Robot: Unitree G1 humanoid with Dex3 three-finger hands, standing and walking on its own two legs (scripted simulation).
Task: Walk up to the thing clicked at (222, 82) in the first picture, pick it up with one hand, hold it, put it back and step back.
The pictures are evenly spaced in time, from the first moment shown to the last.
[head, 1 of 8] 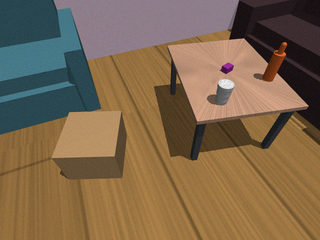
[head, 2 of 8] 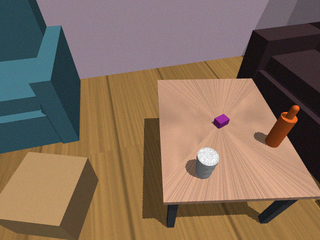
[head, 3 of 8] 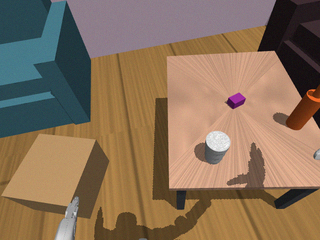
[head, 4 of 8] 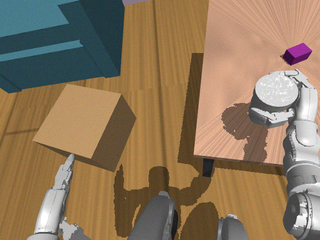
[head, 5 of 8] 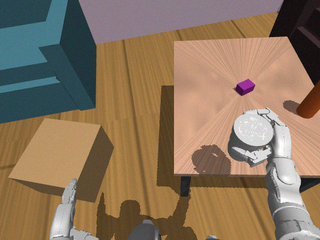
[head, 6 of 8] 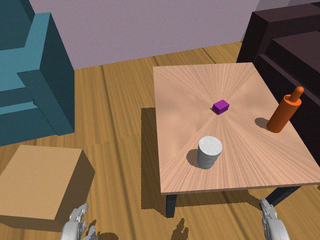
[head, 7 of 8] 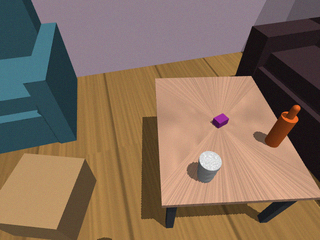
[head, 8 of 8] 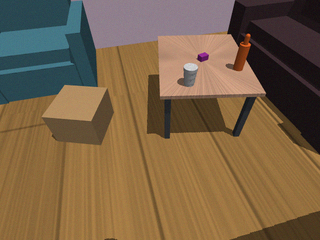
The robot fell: no
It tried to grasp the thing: yes
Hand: right
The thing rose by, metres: 0.26
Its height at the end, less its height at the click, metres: +0.00
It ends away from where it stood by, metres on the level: 0.01
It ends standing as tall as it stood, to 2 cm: yes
